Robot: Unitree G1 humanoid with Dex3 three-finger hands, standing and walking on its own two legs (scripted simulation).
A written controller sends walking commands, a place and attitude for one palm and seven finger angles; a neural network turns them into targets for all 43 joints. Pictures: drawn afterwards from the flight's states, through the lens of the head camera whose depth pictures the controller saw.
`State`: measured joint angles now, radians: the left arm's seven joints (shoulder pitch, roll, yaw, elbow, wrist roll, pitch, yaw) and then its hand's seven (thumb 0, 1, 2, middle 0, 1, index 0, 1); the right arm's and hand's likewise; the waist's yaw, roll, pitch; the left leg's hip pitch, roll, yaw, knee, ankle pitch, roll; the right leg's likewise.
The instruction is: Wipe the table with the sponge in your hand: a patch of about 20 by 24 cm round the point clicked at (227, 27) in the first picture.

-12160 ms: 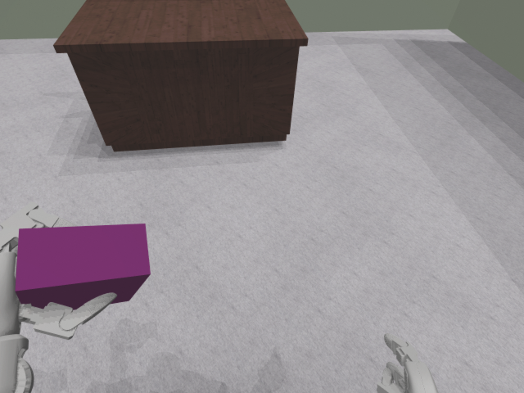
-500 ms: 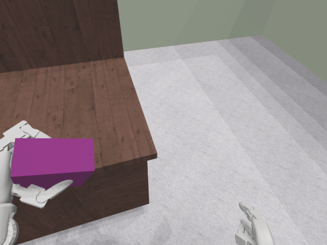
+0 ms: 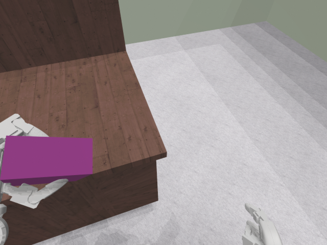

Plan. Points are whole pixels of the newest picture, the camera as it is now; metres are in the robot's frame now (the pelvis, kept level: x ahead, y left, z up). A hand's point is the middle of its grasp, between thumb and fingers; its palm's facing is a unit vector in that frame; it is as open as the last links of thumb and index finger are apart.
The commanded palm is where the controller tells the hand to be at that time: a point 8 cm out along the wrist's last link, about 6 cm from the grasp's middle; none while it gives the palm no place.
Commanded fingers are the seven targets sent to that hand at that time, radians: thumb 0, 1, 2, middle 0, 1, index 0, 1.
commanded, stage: shuffle to correct the standing spot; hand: left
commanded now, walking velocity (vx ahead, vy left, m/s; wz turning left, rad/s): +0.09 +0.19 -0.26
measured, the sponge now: (60, 162) +0.23 +0.20 +0.16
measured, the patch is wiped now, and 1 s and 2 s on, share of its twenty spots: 0.00 0.00 0.00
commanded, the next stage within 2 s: come to a stop and stand still in 0.74 s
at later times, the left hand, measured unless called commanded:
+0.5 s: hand out of the picture +0.25 +0.31 +0.18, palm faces +0.32 -0.79 -0.52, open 9.9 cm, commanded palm +0.21 +0.36 +0.19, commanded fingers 0.00 0.10 1.30 -1.20 -1.60 -1.20 -1.60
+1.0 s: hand out of the picture +0.28 +0.42 +0.16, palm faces +0.36 -0.80 -0.47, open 9.9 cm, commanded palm +0.23 +0.44 +0.19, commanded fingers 0.00 0.10 1.30 -1.20 -1.60 -1.20 -1.60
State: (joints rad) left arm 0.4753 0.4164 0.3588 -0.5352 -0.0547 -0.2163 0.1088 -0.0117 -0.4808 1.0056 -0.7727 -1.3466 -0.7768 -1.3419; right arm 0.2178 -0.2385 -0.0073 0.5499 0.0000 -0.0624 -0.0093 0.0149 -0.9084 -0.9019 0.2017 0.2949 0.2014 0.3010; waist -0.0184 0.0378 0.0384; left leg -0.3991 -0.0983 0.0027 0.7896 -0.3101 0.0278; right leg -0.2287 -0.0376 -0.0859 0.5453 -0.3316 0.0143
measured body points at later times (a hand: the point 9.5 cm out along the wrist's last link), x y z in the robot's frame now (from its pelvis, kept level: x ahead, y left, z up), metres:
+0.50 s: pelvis +0.03 +0.08 +0.00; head +0.07 +0.08 +0.45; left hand +0.23 +0.35 +0.21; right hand +0.18 -0.15 -0.10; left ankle +0.07 +0.22 -0.71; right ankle +0.00 -0.06 -0.73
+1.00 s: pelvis +0.05 +0.18 -0.01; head +0.08 +0.18 +0.44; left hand +0.25 +0.46 +0.18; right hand +0.19 -0.08 -0.09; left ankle +0.07 +0.33 -0.73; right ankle +0.04 +0.03 -0.73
